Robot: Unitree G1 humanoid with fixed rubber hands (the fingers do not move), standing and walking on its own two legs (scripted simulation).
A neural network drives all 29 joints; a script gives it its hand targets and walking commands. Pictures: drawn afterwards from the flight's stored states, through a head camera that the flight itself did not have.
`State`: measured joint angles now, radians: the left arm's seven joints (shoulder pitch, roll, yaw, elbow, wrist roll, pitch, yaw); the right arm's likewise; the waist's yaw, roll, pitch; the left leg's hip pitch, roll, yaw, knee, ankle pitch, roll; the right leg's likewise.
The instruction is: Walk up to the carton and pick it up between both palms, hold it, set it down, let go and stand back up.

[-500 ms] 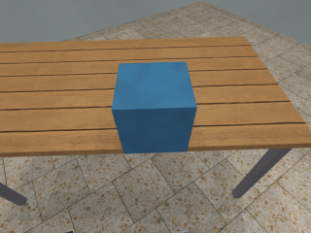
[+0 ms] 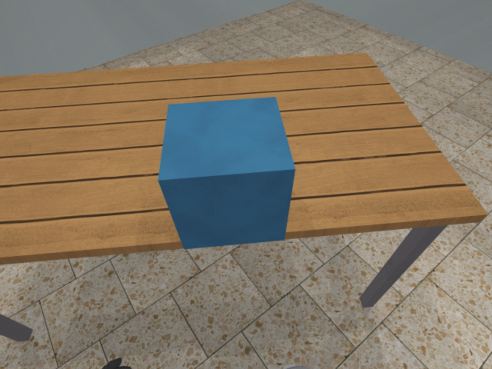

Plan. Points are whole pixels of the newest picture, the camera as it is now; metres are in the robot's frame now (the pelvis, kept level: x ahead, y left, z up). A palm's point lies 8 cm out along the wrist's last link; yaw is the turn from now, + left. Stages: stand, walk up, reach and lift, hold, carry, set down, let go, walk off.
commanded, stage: walk up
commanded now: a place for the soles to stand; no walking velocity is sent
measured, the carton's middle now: (228, 174) +0.46 +0.04 +0.04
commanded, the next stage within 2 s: reach and lift in 0.14 s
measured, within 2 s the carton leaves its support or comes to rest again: neither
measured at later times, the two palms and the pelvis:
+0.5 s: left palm (111, 356) +0.17 +0.23 -0.08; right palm (408, 351) +0.17 -0.26 -0.09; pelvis +0.01 -0.01 +0.00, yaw +5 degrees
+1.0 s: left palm (101, 328) +0.20 +0.24 -0.03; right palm (391, 319) +0.21 -0.22 -0.04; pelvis +0.06 -0.02 +0.03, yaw +6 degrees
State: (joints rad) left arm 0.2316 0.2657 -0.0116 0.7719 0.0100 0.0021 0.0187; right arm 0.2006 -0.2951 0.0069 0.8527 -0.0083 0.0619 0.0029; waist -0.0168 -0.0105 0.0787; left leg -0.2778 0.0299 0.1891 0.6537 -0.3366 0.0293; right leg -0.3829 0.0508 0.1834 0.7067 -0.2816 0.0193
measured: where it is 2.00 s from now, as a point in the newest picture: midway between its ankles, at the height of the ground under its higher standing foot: outside the picture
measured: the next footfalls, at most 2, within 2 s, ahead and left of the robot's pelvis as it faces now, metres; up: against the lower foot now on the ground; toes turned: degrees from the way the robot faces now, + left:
none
